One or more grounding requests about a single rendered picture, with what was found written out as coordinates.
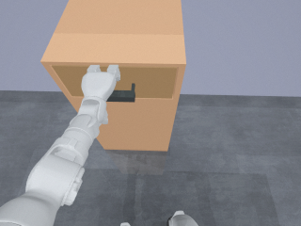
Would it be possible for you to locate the robot right thigh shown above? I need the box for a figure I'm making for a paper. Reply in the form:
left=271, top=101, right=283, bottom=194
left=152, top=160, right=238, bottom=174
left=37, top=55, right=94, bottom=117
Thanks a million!
left=168, top=214, right=198, bottom=226

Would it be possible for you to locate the cabinet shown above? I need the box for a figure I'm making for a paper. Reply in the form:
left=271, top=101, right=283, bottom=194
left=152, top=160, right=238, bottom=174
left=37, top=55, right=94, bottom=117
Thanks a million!
left=40, top=0, right=186, bottom=152

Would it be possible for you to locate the robot left hand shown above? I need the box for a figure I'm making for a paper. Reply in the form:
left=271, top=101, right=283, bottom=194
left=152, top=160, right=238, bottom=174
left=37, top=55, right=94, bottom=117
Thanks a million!
left=81, top=64, right=120, bottom=124

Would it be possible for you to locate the left robot forearm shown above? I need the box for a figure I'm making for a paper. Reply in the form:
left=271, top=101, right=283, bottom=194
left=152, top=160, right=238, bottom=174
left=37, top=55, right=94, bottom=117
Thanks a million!
left=25, top=96, right=107, bottom=192

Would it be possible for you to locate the drawer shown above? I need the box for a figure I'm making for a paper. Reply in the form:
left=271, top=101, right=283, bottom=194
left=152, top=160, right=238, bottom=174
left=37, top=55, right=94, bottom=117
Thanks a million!
left=52, top=65, right=177, bottom=99

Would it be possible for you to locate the handle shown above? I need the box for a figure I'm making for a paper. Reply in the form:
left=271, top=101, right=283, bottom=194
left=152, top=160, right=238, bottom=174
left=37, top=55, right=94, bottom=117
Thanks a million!
left=107, top=83, right=135, bottom=103

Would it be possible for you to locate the left robot upper arm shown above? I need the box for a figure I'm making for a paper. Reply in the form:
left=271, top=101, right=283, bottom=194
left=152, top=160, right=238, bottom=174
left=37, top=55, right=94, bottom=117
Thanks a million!
left=0, top=153, right=85, bottom=226

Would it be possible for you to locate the right robot shin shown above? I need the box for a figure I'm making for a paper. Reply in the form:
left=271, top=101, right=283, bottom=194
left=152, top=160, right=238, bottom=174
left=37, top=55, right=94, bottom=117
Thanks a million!
left=173, top=210, right=184, bottom=217

